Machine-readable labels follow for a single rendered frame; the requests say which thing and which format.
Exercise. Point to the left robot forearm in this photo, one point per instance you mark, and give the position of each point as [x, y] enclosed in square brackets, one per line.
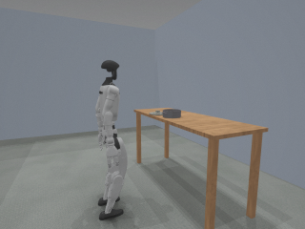
[99, 122]

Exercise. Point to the lid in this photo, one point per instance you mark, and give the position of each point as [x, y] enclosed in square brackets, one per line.
[155, 113]

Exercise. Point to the robot head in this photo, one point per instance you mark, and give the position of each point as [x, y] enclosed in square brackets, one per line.
[110, 66]

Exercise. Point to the robot left upper arm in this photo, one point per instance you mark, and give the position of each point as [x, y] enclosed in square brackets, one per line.
[97, 107]

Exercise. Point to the right robot thigh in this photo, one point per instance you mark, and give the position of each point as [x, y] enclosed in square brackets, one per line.
[122, 158]

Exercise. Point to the right robot forearm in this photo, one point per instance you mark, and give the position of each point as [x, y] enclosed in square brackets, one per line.
[108, 129]

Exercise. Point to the table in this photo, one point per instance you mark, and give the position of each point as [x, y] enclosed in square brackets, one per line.
[213, 128]

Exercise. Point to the robot right hand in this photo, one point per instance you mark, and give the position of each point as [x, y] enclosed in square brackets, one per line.
[110, 153]

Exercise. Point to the pot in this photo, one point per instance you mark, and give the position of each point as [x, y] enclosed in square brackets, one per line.
[171, 113]

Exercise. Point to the robot right upper arm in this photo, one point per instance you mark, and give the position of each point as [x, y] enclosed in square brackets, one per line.
[112, 93]

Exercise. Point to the robot left hand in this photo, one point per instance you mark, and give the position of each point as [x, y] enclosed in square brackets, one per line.
[100, 140]

